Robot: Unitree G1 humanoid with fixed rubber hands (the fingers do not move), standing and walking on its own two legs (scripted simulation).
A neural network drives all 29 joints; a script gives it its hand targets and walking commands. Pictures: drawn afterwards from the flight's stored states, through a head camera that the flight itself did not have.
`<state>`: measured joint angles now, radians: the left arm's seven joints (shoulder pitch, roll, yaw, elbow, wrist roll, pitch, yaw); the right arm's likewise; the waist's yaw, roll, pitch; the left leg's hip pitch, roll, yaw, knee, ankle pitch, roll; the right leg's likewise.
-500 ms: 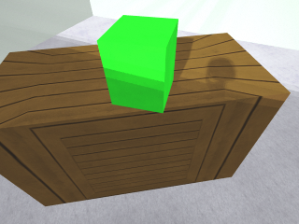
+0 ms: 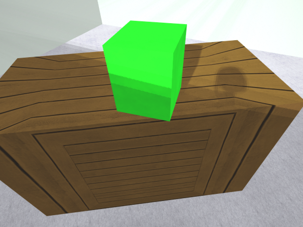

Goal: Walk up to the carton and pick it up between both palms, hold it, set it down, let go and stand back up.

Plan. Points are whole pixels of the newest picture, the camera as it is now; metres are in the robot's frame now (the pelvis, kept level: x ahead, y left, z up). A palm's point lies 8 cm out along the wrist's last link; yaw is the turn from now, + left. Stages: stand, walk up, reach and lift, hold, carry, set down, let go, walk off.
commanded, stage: walk up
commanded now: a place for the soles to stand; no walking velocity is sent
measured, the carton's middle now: (149, 70) +0.61 +0.02 +0.13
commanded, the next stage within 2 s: none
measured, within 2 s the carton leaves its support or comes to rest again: neither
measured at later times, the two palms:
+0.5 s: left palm out of the picture +0.16 +0.29 -0.13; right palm out of the picture +0.14 -0.19 -0.12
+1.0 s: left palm (68, 207) +0.26 +0.29 -0.14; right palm (234, 200) +0.25 -0.23 -0.12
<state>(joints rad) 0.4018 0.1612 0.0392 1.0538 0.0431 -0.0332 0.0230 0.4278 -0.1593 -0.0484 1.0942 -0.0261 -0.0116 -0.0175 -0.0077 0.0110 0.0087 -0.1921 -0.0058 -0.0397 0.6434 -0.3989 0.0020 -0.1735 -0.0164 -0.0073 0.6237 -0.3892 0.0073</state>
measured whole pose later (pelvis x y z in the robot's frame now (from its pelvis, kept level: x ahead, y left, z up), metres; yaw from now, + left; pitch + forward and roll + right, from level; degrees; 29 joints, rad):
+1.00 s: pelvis +0.16 +0.03 -0.01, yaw +5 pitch -3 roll +0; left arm 0.07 0.27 0.02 0.86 0.01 0.08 0.03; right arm 0.24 -0.23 -0.04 0.79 -0.01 0.00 -0.01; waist -0.01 -0.05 0.17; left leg -0.29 0.00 0.00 0.77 -0.42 0.01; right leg -0.49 -0.06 -0.05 0.89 -0.44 0.00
